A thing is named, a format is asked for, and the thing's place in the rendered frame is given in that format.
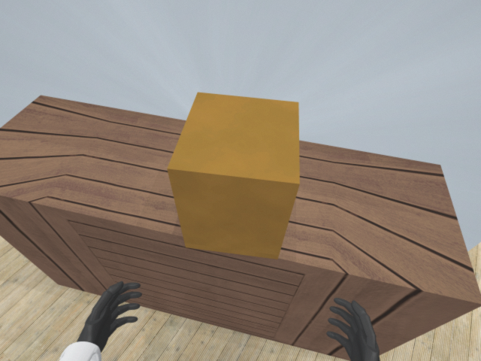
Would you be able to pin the left robot forearm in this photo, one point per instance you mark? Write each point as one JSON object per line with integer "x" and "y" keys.
{"x": 81, "y": 351}

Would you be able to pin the carton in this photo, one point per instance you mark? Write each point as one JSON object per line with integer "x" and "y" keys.
{"x": 235, "y": 174}

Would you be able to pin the robot right hand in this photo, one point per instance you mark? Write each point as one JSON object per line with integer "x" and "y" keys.
{"x": 361, "y": 344}

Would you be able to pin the pedestal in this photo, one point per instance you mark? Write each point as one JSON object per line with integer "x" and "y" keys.
{"x": 85, "y": 196}

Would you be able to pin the robot left hand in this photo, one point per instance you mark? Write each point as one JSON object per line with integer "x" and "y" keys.
{"x": 102, "y": 322}

